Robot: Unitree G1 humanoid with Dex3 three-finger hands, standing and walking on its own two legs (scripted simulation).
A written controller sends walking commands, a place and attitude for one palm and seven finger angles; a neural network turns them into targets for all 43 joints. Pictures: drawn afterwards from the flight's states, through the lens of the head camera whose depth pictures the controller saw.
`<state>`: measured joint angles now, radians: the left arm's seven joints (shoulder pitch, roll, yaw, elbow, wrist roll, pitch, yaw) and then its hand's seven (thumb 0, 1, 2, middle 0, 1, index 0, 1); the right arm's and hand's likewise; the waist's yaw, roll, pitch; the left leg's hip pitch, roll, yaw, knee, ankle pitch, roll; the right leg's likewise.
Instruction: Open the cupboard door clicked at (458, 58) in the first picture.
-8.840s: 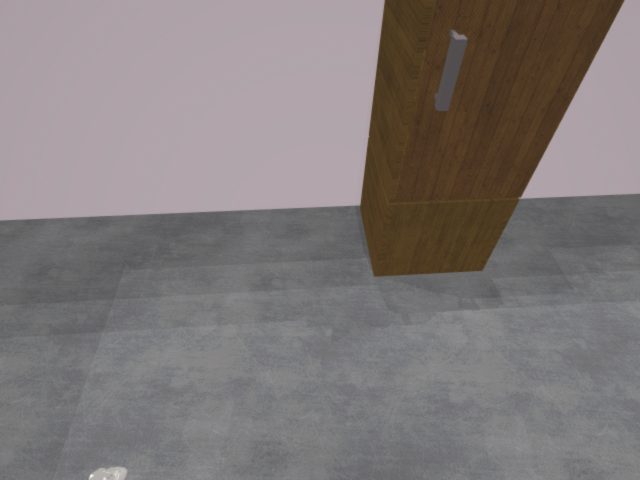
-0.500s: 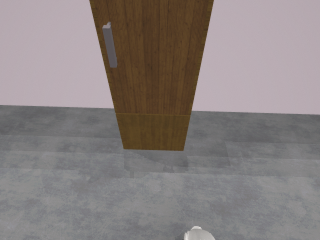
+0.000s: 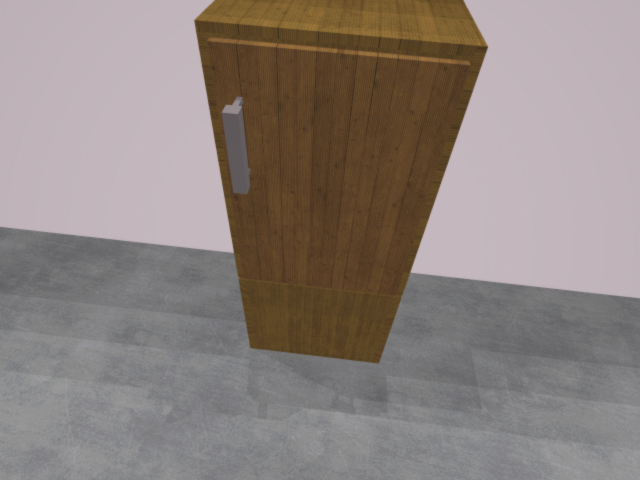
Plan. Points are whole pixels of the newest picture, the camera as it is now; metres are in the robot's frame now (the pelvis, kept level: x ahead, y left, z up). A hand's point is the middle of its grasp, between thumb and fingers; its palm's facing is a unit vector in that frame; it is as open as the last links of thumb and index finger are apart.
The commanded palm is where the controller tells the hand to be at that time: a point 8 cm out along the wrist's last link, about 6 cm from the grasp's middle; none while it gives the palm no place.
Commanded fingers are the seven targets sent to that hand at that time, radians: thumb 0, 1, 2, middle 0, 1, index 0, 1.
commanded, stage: come to a stop and stand still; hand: left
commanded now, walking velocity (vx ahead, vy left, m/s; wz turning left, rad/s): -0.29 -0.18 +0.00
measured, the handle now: (240, 146) +0.63 +0.20 +0.08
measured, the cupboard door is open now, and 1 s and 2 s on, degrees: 0 0 0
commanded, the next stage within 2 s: look again from close up in 0.96 s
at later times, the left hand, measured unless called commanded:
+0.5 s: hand out of the picture +0.09 +0.16 -0.17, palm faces +0.00 -0.96 -0.27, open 7.4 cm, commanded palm none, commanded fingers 0.00 0.90 0.90 -0.20 -0.30 -0.20 -0.30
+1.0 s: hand out of the picture +0.04 +0.10 -0.17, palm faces +0.03 -0.98 -0.20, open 7.3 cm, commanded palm none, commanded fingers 0.00 0.90 0.90 -0.20 -0.30 -0.20 -0.30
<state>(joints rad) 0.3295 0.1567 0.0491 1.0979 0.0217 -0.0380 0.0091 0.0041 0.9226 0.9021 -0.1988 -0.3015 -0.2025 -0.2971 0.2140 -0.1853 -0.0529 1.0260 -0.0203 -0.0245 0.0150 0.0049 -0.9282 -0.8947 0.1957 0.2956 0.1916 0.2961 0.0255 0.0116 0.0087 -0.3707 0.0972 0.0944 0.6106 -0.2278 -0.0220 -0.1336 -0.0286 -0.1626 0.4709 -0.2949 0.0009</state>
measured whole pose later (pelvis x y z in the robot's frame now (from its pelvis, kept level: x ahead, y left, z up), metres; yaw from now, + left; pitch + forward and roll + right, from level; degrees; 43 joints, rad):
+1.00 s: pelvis +0.02 -0.08 +0.01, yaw -2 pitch -2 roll +0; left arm 0.25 0.15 0.02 1.13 0.00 0.01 0.03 0.01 0.93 0.90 -0.20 -0.30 -0.20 -0.30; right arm 0.29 -0.12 -0.01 1.16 -0.01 0.02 -0.03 0.00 -0.91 -0.89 0.20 0.30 0.19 0.30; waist 0.00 0.02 0.03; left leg -0.15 0.07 0.03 0.41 -0.22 -0.06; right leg -0.16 0.01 -0.10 0.42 -0.24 -0.04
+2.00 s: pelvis +0.02 -0.01 +0.00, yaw -1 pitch -2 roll -1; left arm 0.42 0.14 0.03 1.09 0.02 0.02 0.02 0.01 0.91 0.90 -0.20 -0.30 -0.20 -0.30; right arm 0.38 -0.17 -0.02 1.10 -0.02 0.03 0.00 0.00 -0.91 -0.89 0.20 0.30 0.20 0.30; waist 0.01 -0.01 0.01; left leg -0.24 -0.01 0.05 0.57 -0.29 0.05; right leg -0.22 -0.08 -0.06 0.53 -0.29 0.03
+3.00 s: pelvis +0.04 +0.00 +0.00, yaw -1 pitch -3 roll +1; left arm 0.31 0.16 -0.02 1.02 0.01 0.01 0.03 0.01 0.91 0.90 -0.20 -0.30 -0.20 -0.30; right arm 0.25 -0.19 0.00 0.98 -0.01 0.01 -0.01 0.00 -0.93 -0.89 0.20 0.30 0.20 0.30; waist 0.01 0.02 0.00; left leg -0.15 -0.02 0.12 0.48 -0.28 0.05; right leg -0.25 -0.03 -0.06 0.51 -0.21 -0.01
